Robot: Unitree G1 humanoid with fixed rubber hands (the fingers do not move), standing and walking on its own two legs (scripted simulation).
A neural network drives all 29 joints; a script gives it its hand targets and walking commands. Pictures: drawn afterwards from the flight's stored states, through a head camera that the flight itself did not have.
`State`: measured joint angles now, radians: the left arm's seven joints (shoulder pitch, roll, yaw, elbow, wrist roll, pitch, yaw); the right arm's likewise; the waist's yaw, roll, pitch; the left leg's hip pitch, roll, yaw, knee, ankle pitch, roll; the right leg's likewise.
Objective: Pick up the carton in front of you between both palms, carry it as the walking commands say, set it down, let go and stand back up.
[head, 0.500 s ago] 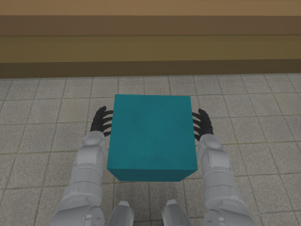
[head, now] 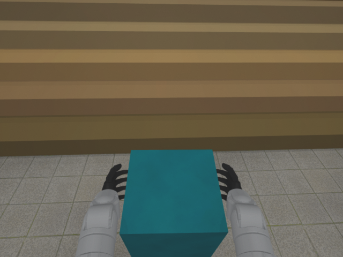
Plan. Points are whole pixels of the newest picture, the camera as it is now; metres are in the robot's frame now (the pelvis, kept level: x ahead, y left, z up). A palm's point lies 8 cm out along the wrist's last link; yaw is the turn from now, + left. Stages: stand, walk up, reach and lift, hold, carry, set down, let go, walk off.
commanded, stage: reach and lift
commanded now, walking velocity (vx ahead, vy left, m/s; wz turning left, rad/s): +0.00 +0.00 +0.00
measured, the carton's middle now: (171, 207) +0.29 +0.00 -0.06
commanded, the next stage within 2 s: hold in 0.98 s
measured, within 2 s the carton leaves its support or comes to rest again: neither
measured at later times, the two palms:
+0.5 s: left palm (107, 192) +0.29 +0.15 +0.03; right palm (234, 191) +0.29 -0.15 +0.03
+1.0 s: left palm (107, 189) +0.29 +0.15 +0.04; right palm (235, 188) +0.29 -0.15 +0.05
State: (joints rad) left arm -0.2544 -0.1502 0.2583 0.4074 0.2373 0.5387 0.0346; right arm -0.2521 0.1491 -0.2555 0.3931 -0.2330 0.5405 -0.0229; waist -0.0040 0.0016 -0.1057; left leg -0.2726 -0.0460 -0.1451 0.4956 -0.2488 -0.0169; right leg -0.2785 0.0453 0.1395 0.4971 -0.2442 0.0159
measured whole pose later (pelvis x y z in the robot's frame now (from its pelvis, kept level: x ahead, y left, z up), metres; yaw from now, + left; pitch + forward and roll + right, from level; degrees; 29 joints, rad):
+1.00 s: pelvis +0.00 +0.00 +0.01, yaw +0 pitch -5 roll +0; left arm -0.26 -0.15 0.23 0.29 0.28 0.70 0.01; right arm -0.26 0.15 -0.23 0.28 -0.28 0.70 0.00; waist 0.00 0.00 -0.01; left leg -0.07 -0.04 -0.14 0.37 -0.20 -0.01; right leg -0.08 0.03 0.13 0.37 -0.20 0.01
